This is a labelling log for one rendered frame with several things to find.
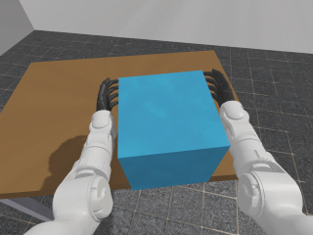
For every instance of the left robot forearm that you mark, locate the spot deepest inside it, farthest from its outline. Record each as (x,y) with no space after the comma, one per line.
(96,155)

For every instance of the robot right upper arm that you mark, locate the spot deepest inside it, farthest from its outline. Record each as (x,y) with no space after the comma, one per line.
(274,202)

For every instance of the robot left upper arm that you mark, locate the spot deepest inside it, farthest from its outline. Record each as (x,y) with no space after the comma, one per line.
(79,206)

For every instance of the carton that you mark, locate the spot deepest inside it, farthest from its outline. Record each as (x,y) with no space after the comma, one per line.
(169,131)

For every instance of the right robot forearm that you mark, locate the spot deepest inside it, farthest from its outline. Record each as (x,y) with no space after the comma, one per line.
(246,148)

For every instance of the robot left hand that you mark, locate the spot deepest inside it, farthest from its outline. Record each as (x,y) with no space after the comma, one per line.
(104,100)

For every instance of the table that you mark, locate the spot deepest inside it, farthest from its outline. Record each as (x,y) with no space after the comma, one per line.
(45,123)

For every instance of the robot right hand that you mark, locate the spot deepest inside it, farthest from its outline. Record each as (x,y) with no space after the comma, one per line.
(223,92)

